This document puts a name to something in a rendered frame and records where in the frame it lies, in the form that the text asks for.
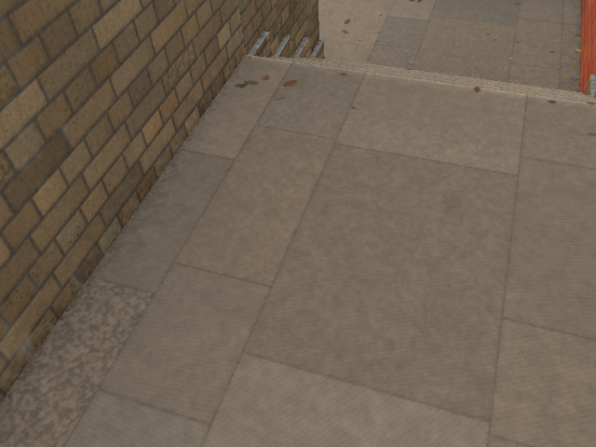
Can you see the stairs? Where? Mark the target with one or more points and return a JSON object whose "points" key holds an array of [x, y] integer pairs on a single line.
{"points": [[448, 78]]}

